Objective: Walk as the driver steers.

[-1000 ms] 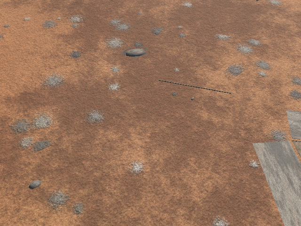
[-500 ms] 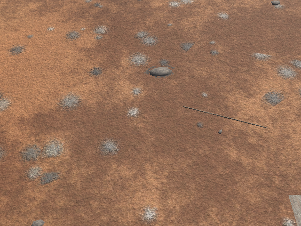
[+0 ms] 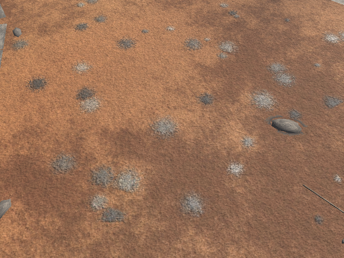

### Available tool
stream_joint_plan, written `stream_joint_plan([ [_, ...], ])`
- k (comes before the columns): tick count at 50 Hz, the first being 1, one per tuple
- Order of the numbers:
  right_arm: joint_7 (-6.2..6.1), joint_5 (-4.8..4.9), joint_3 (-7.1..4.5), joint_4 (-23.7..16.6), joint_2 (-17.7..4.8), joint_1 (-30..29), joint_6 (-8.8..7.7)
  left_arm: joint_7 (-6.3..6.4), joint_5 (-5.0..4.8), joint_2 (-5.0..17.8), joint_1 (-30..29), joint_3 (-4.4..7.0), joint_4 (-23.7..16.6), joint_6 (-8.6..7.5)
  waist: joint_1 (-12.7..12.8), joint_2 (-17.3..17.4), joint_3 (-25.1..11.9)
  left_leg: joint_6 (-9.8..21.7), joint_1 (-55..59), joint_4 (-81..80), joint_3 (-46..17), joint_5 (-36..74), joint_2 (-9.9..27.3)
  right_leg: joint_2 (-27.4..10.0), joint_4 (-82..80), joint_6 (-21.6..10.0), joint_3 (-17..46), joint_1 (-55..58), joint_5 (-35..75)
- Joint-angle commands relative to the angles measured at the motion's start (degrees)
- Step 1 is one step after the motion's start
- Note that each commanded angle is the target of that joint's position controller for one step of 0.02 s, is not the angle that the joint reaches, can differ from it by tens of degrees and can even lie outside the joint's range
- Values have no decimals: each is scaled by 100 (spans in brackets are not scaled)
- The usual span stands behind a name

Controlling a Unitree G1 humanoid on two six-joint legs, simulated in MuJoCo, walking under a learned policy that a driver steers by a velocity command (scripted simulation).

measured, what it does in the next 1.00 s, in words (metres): walks ahead: right foot, then left foot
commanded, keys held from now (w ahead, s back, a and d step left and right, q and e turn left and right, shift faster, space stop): w+q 0.14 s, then w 0.04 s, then no key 0.82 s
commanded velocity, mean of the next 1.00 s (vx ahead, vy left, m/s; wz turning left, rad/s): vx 0.21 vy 0.00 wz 0.22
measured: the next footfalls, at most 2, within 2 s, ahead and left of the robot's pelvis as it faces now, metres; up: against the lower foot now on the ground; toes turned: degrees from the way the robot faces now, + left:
right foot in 0.46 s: +0.41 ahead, -0.06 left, +0.00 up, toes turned +9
left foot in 0.82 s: +0.28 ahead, +0.13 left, +0.00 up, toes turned +9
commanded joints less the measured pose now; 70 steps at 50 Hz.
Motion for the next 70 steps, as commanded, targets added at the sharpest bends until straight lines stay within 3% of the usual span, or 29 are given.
stream_joint_plan([
  [1, -174, 148, -332, 172, -1118, 1422, 43, -64, -68, 703, -671, 100, -905, -279, -558, 58, -670, 1125, 2958, -2136, -3232, 631, 2017, -63, 1290, -113, 943, -3245, 798],
  [2, -185, 168, -280, 118, -925, 1127, -6, -45, 2, 697, -573, 114, -818, -245, -312, -104, -460, 922, 2389, -2193, -2758, 1255, 1699, -185, 885, -88, 977, -2846, 921],
  [4, -189, 233, -190, 60, -716, 938, -118, -61, 176, 645, -313, 110, -774, -22, -34, -10, -542, 823, 1843, -2285, -2269, 1914, 1345, -238, 483, 48, 1020, -2234, 943],
  [6, -164, 259, -203, 114, -831, 1150, -219, -103, 194, 562, -439, 96, -866, 121, 0, 12, -512, 821, 1663, -2360, -2103, 2155, 1170, -191, 159, 161, 937, -2256, 1087],
  [9, -151, 230, -204, 196, -902, 1570, -252, -129, 171, 556, -1086, 75, -1098, 184, -205, 158, -278, 663, 1717, -2565, -2052, 1978, 1070, -181, -547, 239, 853, -2720, 1784],
  [11, -165, 229, -165, 274, -845, 1826, -254, -123, 143, 579, -1414, 64, -1202, 179, -315, 209, -169, 430, 1919, -2382, -1871, 3275, 1031, -98, -1032, 222, 792, -2834, 2146],
  [13, -194, 228, -132, 345, -823, 2011, -245, -124, 110, 512, -1590, 14, -1269, 163, -388, 302, -285, 159, 2129, -2061, -1584, 4473, 927, 66, -1450, 139, 696, -2660, 2434],
  [18, -303, 132, -32, 471, -717, 2268, -165, -98, 41, 494, -2003, -88, -1368, 88, -603, 509, -331, -97, 2581, -1609, -1520, 4990, 908, 497, -2494, -134, 536, -2150, 2683],
  [20, -349, 94, -27, 457, -780, 2099, -169, -55, 59, 649, -1533, -55, -1202, 17, -381, 580, -430, -188, 2625, -1160, -1657, 5423, 998, 670, -2867, -322, 603, -1487, 2392],
  [21, -368, 112, -43, 445, -864, 1970, -192, -14, 66, 766, -1088, -15, -1043, -29, -178, 600, -539, -237, 2681, -778, -1741, 5658, 1020, 746, -3155, -428, 642, -1058, 2361],
  [22, -357, 173, -54, 438, -933, 1793, -219, 27, 79, 800, -536, 2, -860, -116, 158, 454, -689, -298, 2637, -102, -1660, 5379, 882, 671, -3845, -531, 689, -407, 3025],
  [23, -336, 248, -13, 299, -836, 1735, -283, 82, 126, 1017, 67, 38, -707, -212, 350, 74, -1192, -382, 1953, 884, -1584, 3847, 603, -92, -3748, -708, 1297, 875, 5258],
  [24, -351, 448, 63, 368, -302, 2730, -250, 63, 119, 1430, 204, 115, -746, -183, -35, -1301, -2067, -643, 684, 2824, -1174, -1043, -300, -1852, -3140, -1802, 2952, 2431, 8652],
  [25, -386, 345, 2, 579, -657, 2912, -160, -2, -100, 1093, 112, 52, -760, -81, -80, -899, -2504, -639, 383, 3430, -1368, -2324, -501, -2057, -3449, -2211, 3619, 2239, 8608],
  [26, -380, 182, -28, 656, -744, 2558, -82, -32, -152, 817, -340, -24, -827, -58, -167, -275, -1767, -692, 254, 3583, -1557, -1978, -284, -1731, -3765, -2086, 3119, 1466, 7437],
  [27, -348, 94, 0, 611, -648, 2201, -37, -14, -115, 544, -782, -113, -872, -32, -258, -96, -1203, -728, 170, 3299, -1493, -1744, -106, -1400, -4057, -1838, 2686, 847, 6336],
  [28, -305, 82, 23, 598, -547, 1985, 39, 25, -85, 351, -982, -201, -850, -20, -345, -136, -851, -782, 330, 2828, -1463, -1597, 86, -1108, -4336, -1583, 2260, 292, 5695],
  [30, -243, 51, 74, 724, -366, 2115, 216, 58, -14, 442, -1055, -219, -718, 14, -507, -541, -722, -888, 1033, 2101, -1149, -1353, 103, -651, -4581, -1261, 1687, -444, 4910],
  [34, -306, 90, 159, 853, -258, 1857, 392, 50, 34, 718, -853, -162, -522, 78, -390, -713, -812, -912, 1297, 765, -809, -1389, 187, -549, -4802, -1199, 1703, -545, 2810],
  [37, -313, 113, 175, 912, -333, 1604, 413, 42, 11, 844, -886, -107, -459, 218, -325, -822, -642, -825, 1481, 110, -669, -927, 233, -527, -5093, -1080, 1943, -855, 710],
  [40, -323, 72, 229, 1081, -262, 1682, 310, 65, -47, 764, -867, -115, -373, 343, -422, -512, -320, -601, 2070, -1071, -747, -285, 326, -433, -5146, -658, 1972, -1465, -323],
  [41, -345, 20, 246, 1078, -345, 1665, 247, 55, -51, 682, -786, -126, -339, 353, -382, -248, -181, -498, 2028, -1550, -1224, -322, 673, -322, -4991, -427, 1910, -1523, -288],
  [42, -368, 46, 221, 1058, -577, 1481, 194, 35, -106, 568, -620, -131, -334, 363, -136, 261, 4, -332, 1397, -1896, -1820, -1023, 1050, 73, -4764, -249, 1542, -1315, 158],
  [43, -358, 135, 272, 1131, -424, 1315, 140, 11, -120, 452, -671, -155, -254, 370, -66, 612, 107, -307, 448, -2285, -1992, -1649, 1181, 296, -4426, -207, 1243, -420, 966],
  [44, -359, 155, 314, 1149, -326, 1160, 70, -7, -85, 390, -592, -171, -164, 356, 49, 688, 34, -427, 111, -2501, -1980, -1742, 1161, 290, -4212, -218, 1220, 221, 1495],
  [47, -385, 197, 296, 1232, -379, 1130, -14, -2, -16, 534, -359, -157, 83, 294, 95, 479, -71, -590, 383, -2371, -1638, -1054, 906, 131, -4215, -291, 1331, 409, 1756],
  [49, -384, 193, 302, 1337, -297, 1339, 3, 12, -30, 480, -371, -184, 198, 267, -13, 225, -28, -537, 791, -2167, -1507, -635, 840, 92, -4328, -314, 1386, 55, 1653],
  [53, -385, 174, 316, 1482, -227, 1548, 24, 50, -42, 390, -414, -224, 358, 257, -119, 44, -40, -475, 1062, -2034, -1435, -339, 832, 89, -4397, -277, 1394, -95, 1691],
  [70, -440, 184, 392, 1816, 8, 1714, 14, 160, -47, 182, -160, -278, 906, 282, -116, 46, -65, -488, 1381, -1904, -1280, 442, 826, 46, -4199, -302, 1371, 96, 2323],
])
Keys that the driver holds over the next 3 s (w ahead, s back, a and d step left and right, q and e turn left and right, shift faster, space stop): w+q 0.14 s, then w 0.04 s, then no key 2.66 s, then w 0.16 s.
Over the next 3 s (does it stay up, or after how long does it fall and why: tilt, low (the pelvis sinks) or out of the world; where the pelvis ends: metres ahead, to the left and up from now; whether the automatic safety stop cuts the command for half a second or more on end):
stays up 0.35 0.06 0.02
